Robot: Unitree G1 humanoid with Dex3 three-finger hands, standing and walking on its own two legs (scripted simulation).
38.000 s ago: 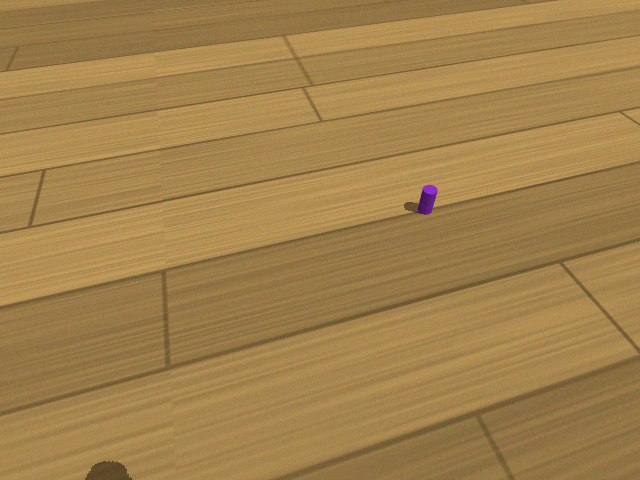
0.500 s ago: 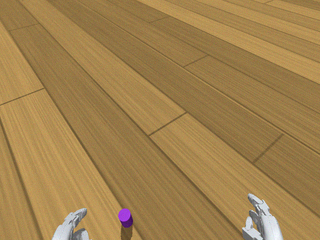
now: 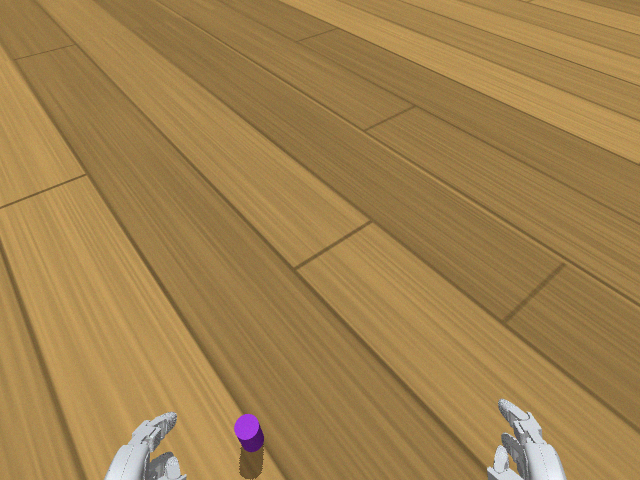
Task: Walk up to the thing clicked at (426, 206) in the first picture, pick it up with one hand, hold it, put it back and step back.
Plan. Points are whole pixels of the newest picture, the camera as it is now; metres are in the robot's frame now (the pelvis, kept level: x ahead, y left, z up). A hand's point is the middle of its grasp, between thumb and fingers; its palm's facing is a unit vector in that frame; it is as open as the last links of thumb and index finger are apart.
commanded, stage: home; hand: left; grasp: from above
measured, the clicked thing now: (249, 433) +0.38 +0.20 -0.66
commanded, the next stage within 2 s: stand in 1.28 s
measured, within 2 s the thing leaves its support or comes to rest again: neither
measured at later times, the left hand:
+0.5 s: hand out of the picture +0.16 +0.18 -0.05, palm faces +0.04 -0.98 -0.21, open 7.4 cm
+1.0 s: hand out of the picture +0.17 +0.18 -0.05, palm faces +0.04 -0.98 -0.21, open 7.4 cm
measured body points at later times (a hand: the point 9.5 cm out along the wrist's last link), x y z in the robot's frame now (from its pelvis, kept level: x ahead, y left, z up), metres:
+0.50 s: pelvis +0.00 +0.00 +0.00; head +0.02 +0.01 +0.45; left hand +0.16 +0.23 -0.03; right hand +0.16 -0.24 -0.06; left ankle +0.00 +0.11 -0.68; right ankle +0.00 -0.12 -0.68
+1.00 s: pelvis +0.00 +0.00 +0.00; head +0.03 +0.01 +0.45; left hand +0.16 +0.23 -0.03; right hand +0.16 -0.24 -0.07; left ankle +0.00 +0.11 -0.68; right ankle +0.00 -0.12 -0.68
